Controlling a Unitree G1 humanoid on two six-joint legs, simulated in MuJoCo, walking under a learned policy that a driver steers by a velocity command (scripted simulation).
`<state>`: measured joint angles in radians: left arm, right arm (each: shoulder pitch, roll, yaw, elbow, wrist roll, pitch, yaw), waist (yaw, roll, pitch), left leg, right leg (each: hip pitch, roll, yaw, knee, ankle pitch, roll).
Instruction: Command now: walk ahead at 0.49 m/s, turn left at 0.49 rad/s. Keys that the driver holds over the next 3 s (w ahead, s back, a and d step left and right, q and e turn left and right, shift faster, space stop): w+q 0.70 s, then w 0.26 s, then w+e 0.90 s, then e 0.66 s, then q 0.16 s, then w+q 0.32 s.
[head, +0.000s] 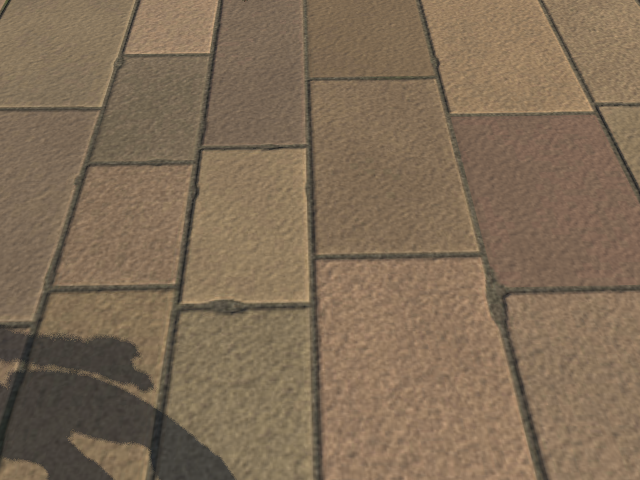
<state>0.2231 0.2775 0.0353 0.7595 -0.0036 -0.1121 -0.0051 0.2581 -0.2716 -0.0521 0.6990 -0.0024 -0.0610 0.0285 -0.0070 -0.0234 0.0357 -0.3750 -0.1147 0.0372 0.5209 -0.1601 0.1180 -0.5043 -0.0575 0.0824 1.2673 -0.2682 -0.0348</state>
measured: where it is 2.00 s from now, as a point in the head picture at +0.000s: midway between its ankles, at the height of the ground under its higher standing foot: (207, 264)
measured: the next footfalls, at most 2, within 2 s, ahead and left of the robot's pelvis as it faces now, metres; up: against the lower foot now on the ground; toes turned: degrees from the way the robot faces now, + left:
right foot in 0.36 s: +0.39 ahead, -0.12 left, +0.00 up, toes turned +18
left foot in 0.88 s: +0.56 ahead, +0.24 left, +0.00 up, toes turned +31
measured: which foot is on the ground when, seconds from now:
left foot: down 0.00-0.38, up 0.40-0.86, down 0.88-1.00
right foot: up 0.00-0.34, down 0.36-0.88, up 0.90-1.00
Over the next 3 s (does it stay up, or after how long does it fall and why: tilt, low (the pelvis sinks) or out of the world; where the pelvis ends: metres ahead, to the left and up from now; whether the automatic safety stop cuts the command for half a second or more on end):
stays up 1.21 0.28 0.02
